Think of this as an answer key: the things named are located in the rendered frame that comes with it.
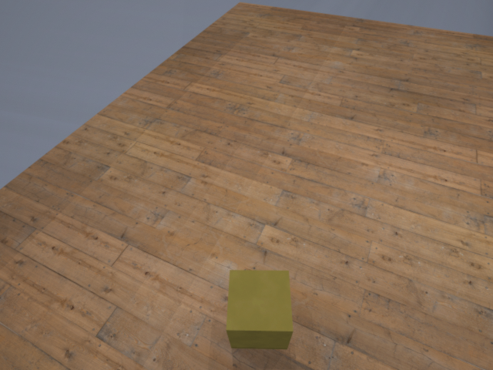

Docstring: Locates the carton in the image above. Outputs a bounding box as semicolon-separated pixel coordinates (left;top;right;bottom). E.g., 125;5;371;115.
226;270;293;349

